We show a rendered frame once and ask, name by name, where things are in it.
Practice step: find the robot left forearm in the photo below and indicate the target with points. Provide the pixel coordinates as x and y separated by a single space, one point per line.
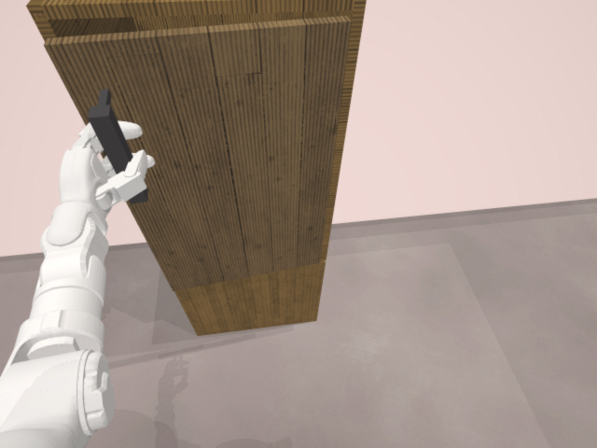
69 297

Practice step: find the cupboard door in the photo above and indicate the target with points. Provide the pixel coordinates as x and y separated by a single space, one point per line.
241 121

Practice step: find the handle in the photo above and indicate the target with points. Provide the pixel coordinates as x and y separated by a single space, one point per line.
107 129

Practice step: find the robot left upper arm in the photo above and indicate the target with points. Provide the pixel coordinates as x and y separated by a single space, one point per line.
55 402

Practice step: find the robot left hand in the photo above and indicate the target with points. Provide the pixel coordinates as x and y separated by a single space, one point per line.
84 178

